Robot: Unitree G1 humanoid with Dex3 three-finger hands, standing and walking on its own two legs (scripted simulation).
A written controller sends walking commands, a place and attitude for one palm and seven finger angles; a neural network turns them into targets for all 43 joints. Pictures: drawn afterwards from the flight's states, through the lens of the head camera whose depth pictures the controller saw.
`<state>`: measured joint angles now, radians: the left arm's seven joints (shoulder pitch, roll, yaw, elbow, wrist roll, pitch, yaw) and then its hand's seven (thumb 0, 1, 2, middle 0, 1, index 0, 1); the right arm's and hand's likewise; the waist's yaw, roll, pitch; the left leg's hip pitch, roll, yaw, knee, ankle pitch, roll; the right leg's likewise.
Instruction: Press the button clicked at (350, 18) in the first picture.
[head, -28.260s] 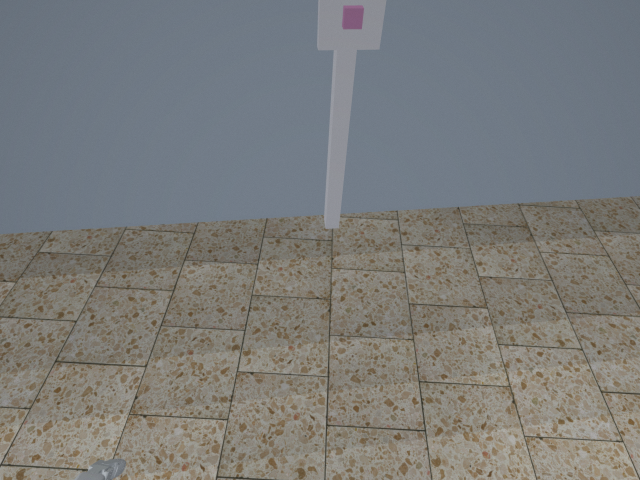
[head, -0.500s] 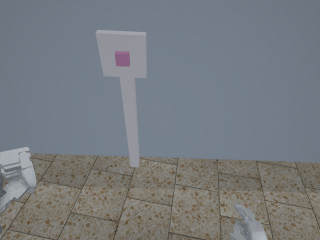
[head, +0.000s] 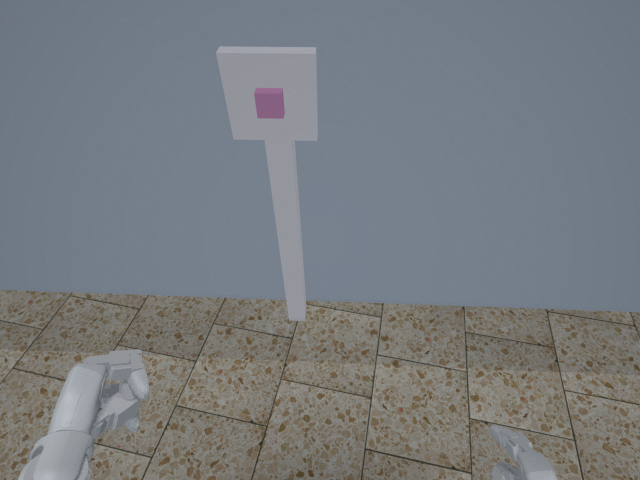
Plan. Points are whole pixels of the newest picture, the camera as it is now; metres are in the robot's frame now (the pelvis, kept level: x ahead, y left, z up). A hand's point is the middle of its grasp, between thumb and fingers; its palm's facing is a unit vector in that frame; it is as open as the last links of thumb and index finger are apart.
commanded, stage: let the arm hang, fingers relaxed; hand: left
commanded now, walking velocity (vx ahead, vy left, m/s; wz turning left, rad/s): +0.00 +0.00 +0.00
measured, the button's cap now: (270, 102) +0.75 +0.15 +0.11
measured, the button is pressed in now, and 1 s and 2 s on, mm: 0 0 0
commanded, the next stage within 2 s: stand and wait in 0.98 s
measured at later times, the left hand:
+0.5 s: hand out of the picture -0.07 +0.17 -0.16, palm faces +0.03 -0.97 -0.23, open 5.9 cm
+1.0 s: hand out of the picture +0.01 +0.13 -0.17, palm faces +0.05 -0.99 -0.16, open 7.3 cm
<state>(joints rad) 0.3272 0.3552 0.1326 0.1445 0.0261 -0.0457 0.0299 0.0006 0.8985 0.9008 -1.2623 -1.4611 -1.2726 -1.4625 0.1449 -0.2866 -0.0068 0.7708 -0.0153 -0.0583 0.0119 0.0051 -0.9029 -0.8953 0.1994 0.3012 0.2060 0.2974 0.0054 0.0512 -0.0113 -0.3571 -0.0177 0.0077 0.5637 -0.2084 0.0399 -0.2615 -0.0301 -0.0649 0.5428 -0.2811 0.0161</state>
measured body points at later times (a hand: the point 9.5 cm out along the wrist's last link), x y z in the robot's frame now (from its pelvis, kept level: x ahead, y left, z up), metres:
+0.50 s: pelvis +0.00 -0.02 +0.01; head +0.02 -0.02 +0.46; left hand -0.07 +0.22 -0.14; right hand -0.04 -0.23 -0.16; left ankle +0.05 +0.09 -0.73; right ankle +0.00 -0.13 -0.73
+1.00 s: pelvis +0.02 -0.03 +0.01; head +0.03 -0.03 +0.46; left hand +0.01 +0.18 -0.16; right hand +0.00 -0.23 -0.15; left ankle +0.05 +0.09 -0.73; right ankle +0.00 -0.13 -0.73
